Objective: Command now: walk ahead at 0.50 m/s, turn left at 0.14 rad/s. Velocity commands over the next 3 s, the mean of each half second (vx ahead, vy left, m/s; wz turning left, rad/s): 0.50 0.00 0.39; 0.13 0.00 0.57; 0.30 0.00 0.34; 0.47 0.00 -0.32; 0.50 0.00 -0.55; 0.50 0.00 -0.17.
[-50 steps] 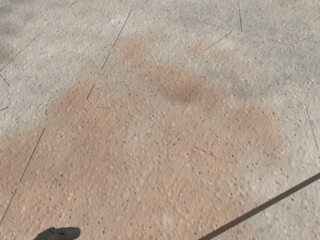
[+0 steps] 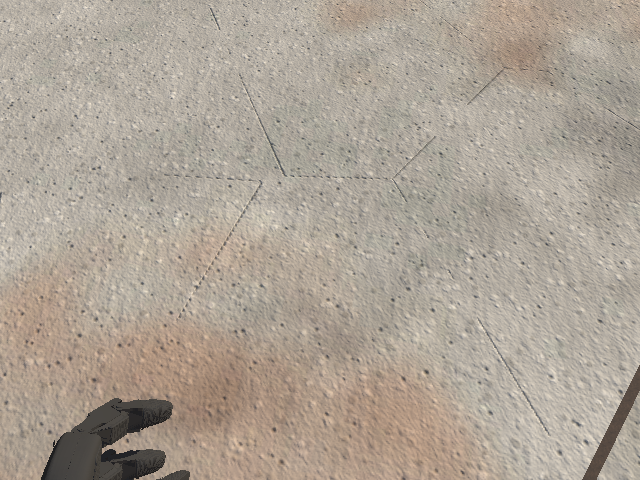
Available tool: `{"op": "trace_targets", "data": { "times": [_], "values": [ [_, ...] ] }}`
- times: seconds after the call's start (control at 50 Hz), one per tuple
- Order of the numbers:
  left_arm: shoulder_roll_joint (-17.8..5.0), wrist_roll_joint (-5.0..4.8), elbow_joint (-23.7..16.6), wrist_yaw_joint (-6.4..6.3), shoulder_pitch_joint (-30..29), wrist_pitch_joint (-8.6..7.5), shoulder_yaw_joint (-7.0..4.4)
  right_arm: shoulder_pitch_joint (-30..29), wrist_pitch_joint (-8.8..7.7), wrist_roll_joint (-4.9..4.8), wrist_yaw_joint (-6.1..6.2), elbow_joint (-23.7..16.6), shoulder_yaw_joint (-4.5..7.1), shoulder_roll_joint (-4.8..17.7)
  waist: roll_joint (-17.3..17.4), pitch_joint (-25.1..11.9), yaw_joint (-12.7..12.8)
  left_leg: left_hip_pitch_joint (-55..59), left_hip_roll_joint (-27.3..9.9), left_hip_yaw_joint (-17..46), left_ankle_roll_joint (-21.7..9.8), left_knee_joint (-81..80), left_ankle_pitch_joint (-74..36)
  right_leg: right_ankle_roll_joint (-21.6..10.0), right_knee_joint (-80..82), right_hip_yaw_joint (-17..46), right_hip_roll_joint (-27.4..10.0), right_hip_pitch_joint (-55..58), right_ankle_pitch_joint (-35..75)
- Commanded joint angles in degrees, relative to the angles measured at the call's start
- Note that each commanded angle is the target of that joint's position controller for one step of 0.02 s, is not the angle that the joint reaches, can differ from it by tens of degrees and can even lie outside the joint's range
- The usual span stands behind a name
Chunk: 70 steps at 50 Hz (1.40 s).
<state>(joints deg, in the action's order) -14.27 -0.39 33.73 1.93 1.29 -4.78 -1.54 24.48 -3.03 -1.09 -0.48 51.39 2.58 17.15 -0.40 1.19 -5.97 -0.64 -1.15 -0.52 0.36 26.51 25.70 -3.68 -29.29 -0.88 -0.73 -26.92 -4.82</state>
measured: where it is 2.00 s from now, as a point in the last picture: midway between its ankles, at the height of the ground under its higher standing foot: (165, 399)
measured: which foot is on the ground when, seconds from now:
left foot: down 0.00-0.00, up 0.02-0.50, down 0.52-1.00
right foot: down 0.00-0.54, up 0.56-1.00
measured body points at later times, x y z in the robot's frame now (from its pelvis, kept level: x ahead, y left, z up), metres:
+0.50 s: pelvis +0.26 +0.03 +0.00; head +0.29 +0.05 +0.45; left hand +0.21 +0.32 -0.13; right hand +0.52 -0.14 -0.09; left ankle +0.37 +0.16 -0.71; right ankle +0.11 -0.11 -0.72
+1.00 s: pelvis +0.43 +0.08 +0.01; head +0.46 +0.11 +0.46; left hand +0.45 +0.40 -0.09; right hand +0.71 -0.10 -0.08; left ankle +0.37 +0.16 -0.72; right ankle +0.57 +0.02 -0.71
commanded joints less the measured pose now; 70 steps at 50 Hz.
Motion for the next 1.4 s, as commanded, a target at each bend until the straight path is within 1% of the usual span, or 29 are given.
{"op": "trace_targets", "data": {
  "times": [0.02,0.04,0.06,0.08,0.12,0.2,0.32,0.42,0.48,0.52,0.54,0.56,0.58,0.6,0.62,0.64,0.7,0.78,0.84,0.94,1.02,1.04,1.06,1.08,1.1,1.14,1.18,1.3,1.4],
  "values": [
    [-16.8,1.30,1.8,-1.03,24.5,0.32,-5.67,3.5,-2.07,0.15,0.09,-6.2,-1.12,0.6,-18.5,-24.1,10.8,-37.0,3.2,4.4,-2.1,41.3,7.9,-14.0,7.9,39.0,-24.7,50.6,-7.9],
    [-11.2,0.72,1.8,-0.97,23.2,0.26,-4.41,-0.9,-2.35,-1.21,0.03,-5.5,0.68,7.4,-10.0,-17.4,12.7,-42.3,0.1,8.5,-2.1,46.6,6.0,-11.8,10.5,36.4,-22.3,45.0,-14.0],
    [-9.2,0.25,2.0,-1.00,19.7,0.06,-3.61,-5.1,-2.43,-1.79,-0.07,-6.8,1.32,8.6,-8.0,-10.0,11.7,-43.9,-2.0,7.4,-2.4,46.0,0.3,-9.7,11.8,27.4,-20.2,37.8,-11.6],
    [-7.7,0.40,2.1,-0.79,16.1,-0.19,-3.08,-6.8,-2.12,-1.31,0.18,-6.7,1.29,7.4,-4.5,-6.6,9.7,-41.6,-4.1,6.5,-1.9,44.0,-4.2,-8.5,13.7,21.6,-17.5,31.0,-7.3],
    [-5.9,0.96,2.7,-0.51,12.0,-1.07,-2.77,-5.7,-0.79,-0.63,0.26,-6.3,1.53,5.5,-5.8,-3.0,6.4,-36.5,-6.3,6.7,-0.9,40.6,-9.7,-7.5,17.9,13.5,-14.3,22.4,-1.7],
    [-6.5,1.35,5.4,-0.99,11.2,-2.49,-3.53,-7.2,1.01,-0.56,0.41,-7.1,1.50,2.7,-3.6,-0.3,4.9,-37.8,-6.3,7.5,0.5,37.1,-16.0,-7.8,21.5,4.4,-13.9,18.8,8.4],
    [-9.3,0.97,8.4,-2.31,13.6,-1.74,-4.38,-17.3,0.52,-0.01,-1.40,-10.7,0.76,1.1,-1.8,2.9,8.1,-38.3,-5.3,3.6,-0.2,18.6,-29.9,-6.1,22.8,-5.3,-13.2,22.0,10.1],
    [-11.4,-0.40,11.2,-2.67,17.5,0.20,-5.21,-24.5,0.55,-0.11,-3.02,-15.2,0.57,1.3,-1.6,4.8,10.0,-40.6,-4.2,-0.3,-3.1,11.1,-24.1,-4.8,18.7,-8.5,-16.0,31.7,15.8],
    [-13.7,-0.91,11.2,-3.21,16.1,1.51,-5.81,-20.5,1.01,-0.16,-3.35,-16.0,1.99,3.9,-4.6,-0.1,6.3,-30.8,1.1,-5.4,-6.4,10.6,-15.3,-2.8,7.3,-10.9,-15.9,34.1,41.7],
    [-13.5,-1.18,10.7,-3.63,14.9,2.09,-5.42,-4.4,1.44,-0.40,-2.27,-12.3,5.25,9.4,-3.0,-8.6,-2.6,-7.0,5.3,-5.0,-10.4,5.4,-17.9,0.4,-15.3,-13.1,-12.3,25.0,41.7],
    [-8.4,0.78,8.8,-3.57,17.3,1.43,-3.79,1.0,1.98,-0.52,-0.90,-11.1,6.92,15.4,8.2,-13.2,-2.0,11.2,-6.6,15.1,-15.7,4.0,-17.9,3.6,-35.2,-12.9,-7.1,5.4,7.8],
    [-4.5,0.90,6.1,-2.91,19.0,-0.62,-2.10,-3.0,1.06,0.40,-1.12,-14.0,6.61,18.3,15.4,-21.0,3.0,21.6,-19.0,48.0,-26.7,-5.8,-18.8,6.2,-51.7,-0.8,5.0,-11.5,-31.0],
    [-10.2,-0.84,5.4,-2.23,12.6,-2.02,-3.27,-4.6,0.38,0.90,-1.62,-15.0,5.09,13.0,6.9,-19.8,-0.5,19.8,-18.5,42.3,-23.8,-7.5,-29.9,5.5,-53.6,7.1,1.4,-15.6,-29.2],
    [-10.2,-1.58,4.5,-2.23,10.2,-2.50,-3.13,-7.5,-0.16,1.24,-1.60,-15.3,4.38,10.7,5.1,-12.8,1.2,12.0,-16.5,31.2,-21.7,-5.4,-44.5,4.9,-50.9,6.2,-0.5,-15.4,-25.5],
    [-9.8,-0.23,5.4,-2.95,10.6,-2.32,-3.21,-10.8,-0.22,0.58,-1.45,-15.6,4.14,9.2,-0.3,-8.3,3.8,4.0,-13.0,23.4,-18.8,-4.2,-51.9,5.3,-46.4,5.5,-2.8,-13.5,-22.6],
    [-10.6,1.00,5.8,-3.52,10.9,-1.63,-3.73,-13.3,0.08,0.21,-1.00,-16.2,3.69,7.4,0.0,-6.3,5.5,-2.1,-11.2,19.2,-17.3,-4.8,-54.8,5.8,-42.8,5.1,-4.1,-10.8,-20.8],
    [-8.6,1.28,5.9,-3.82,13.0,0.88,-3.35,-14.1,0.62,1.25,-0.15,-16.5,3.94,8.6,2.0,-7.1,7.9,-10.5,-8.7,15.2,-16.7,-5.8,-64.4,7.7,-37.5,4.4,-2.7,-5.3,-17.1],
    [-7.3,1.28,4.8,-4.46,9.8,2.20,-2.61,-13.3,2.62,0.24,1.77,-15.8,4.31,10.0,4.4,-10.1,7.2,-10.7,-5.6,13.4,-13.5,-2.8,-65.1,9.5,-26.5,4.5,0.4,-5.5,-9.1],
    [-7.3,0.97,3.9,-4.02,5.9,2.74,-2.36,-13.9,4.72,-0.13,3.24,-16.1,4.17,9.7,6.1,-10.9,5.9,-10.6,-4.7,15.3,-10.2,-0.6,-59.3,9.9,-19.6,5.4,1.8,-3.8,-3.8],
    [-8.2,1.05,3.2,-3.35,2.9,2.65,-2.42,-13.6,6.10,0.48,4.40,-16.4,3.80,9.0,7.9,-9.0,4.5,-5.3,-7.5,24.4,-10.8,3.8,-60.0,9.0,-12.6,8.5,2.3,-5.1,-8.6],
    [-9.2,0.29,3.9,-2.19,6.7,1.85,-3.50,-17.1,5.86,-0.39,3.20,-17.8,3.41,8.4,8.6,-8.0,8.1,-12.0,-2.7,28.1,-8.3,4.7,-25.0,4.9,5.7,7.1,1.3,11.0,-0.2],
    [-12.0,1.16,3.6,-2.60,7.8,1.94,-4.14,-13.4,5.67,0.56,2.80,-17.6,2.33,4.7,0.7,-9.7,6.6,-18.4,2.4,23.1,-5.7,13.4,-5.4,1.2,8.6,16.7,-9.1,20.0,0.0],
    [-15.8,2.37,4.2,-2.89,9.4,2.48,-4.93,-8.8,5.18,0.53,2.63,-18.6,2.04,3.7,-14.1,-8.0,3.4,-32.1,11.7,13.6,-2.9,23.5,15.1,-8.2,12.2,33.5,-19.6,26.1,-0.3],
    [-14.0,2.08,4.1,-2.80,10.6,2.12,-4.87,-8.5,4.26,0.84,2.46,-18.3,2.99,7.9,-13.7,-6.9,4.6,-38.2,6.8,12.5,-1.1,33.3,11.3,-11.7,14.7,42.1,-22.7,25.4,-13.4],
    [-10.8,1.58,3.3,-2.96,10.0,1.79,-4.13,-11.6,4.12,0.39,2.36,-17.8,3.83,10.5,-8.4,-4.6,6.1,-39.5,4.1,11.9,-0.4,36.4,5.6,-10.2,15.1,36.3,-19.7,23.2,-22.9],
    [-9.3,0.36,3.4,-3.37,8.5,1.95,-3.58,-13.0,4.48,1.06,2.30,-17.3,3.86,9.3,-6.7,-2.8,6.1,-39.6,2.2,8.9,1.4,38.2,-0.3,-6.4,16.0,27.7,-14.5,20.5,-26.6],
    [-9.1,0.68,4.4,-3.58,10.6,1.67,-3.31,-13.2,3.58,0.72,1.32,-17.1,2.89,5.9,-7.3,-1.9,7.1,-37.8,1.7,6.0,1.8,37.5,-4.5,-5.8,18.2,21.5,-11.4,18.1,-24.2],
    [-11.5,-0.08,6.2,-2.70,14.0,0.76,-4.02,-18.5,0.70,0.55,0.23,-18.1,1.12,2.3,-8.0,-1.7,9.6,-31.5,-1.1,1.6,0.9,18.4,-10.2,-7.5,20.3,14.4,-11.5,18.0,-14.7],
    [-13.3,-1.28,8.0,-1.51,16.4,1.29,-4.36,-18.6,-0.41,-0.24,-0.54,-17.9,1.13,3.3,-8.2,-1.0,9.3,-21.1,0.3,-1.1,-0.9,5.5,-12.1,-7.7,18.2,12.9,-12.9,14.8,-14.7]
  ]
}}
Next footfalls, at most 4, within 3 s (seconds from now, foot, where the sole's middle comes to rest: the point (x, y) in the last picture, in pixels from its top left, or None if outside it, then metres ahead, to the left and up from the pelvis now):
0.52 left None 0.41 0.17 -0.76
1.04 right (287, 416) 0.60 0.05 -0.76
1.48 left None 0.49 0.30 -0.76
1.96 right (158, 311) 0.89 0.33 -0.76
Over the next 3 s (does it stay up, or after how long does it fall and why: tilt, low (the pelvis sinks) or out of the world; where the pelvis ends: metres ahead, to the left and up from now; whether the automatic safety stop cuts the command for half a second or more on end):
stays up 1.22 0.49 0.00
